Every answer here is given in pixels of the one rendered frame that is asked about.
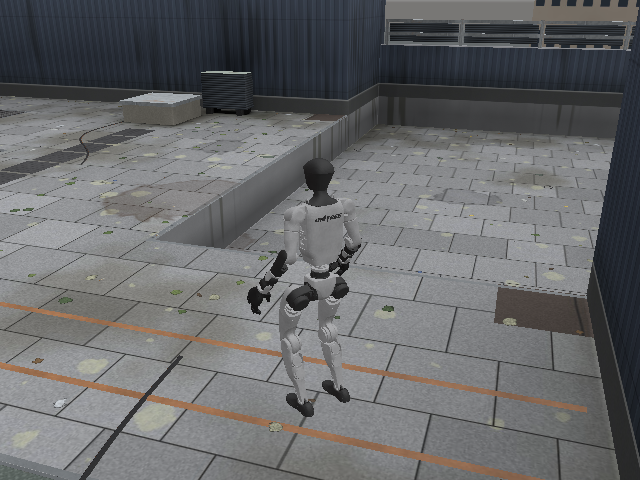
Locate right robot thigh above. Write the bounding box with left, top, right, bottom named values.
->
left=318, top=274, right=349, bottom=343

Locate left robot upper arm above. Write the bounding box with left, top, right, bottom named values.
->
left=282, top=205, right=306, bottom=265

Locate left robot forearm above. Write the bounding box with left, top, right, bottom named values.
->
left=257, top=250, right=288, bottom=294

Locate robot right hand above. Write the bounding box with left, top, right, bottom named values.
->
left=329, top=255, right=350, bottom=276

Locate robot left hand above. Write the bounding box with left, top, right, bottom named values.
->
left=247, top=286, right=271, bottom=315

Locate humanoid robot head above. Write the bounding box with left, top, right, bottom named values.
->
left=303, top=158, right=338, bottom=207

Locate right robot forearm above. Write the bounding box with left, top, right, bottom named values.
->
left=338, top=238, right=362, bottom=264

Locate right robot upper arm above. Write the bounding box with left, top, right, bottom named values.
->
left=336, top=198, right=362, bottom=248

